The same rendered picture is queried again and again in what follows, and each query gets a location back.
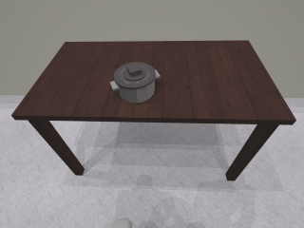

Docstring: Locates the left robot thigh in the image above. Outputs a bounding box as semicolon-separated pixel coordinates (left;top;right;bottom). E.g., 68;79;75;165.
108;218;136;228

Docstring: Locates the knob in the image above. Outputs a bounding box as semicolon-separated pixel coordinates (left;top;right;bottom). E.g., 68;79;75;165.
126;64;142;76

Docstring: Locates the table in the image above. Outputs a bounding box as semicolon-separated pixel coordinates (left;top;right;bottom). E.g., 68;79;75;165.
11;40;296;181

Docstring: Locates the pot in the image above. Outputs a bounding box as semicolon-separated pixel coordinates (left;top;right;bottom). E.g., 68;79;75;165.
110;69;161;104

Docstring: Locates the lid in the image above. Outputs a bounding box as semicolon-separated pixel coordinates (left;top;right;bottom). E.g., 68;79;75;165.
113;62;156;89

